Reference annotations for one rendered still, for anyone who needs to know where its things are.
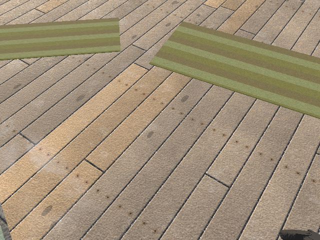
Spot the robot right hand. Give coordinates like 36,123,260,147
280,229,320,240

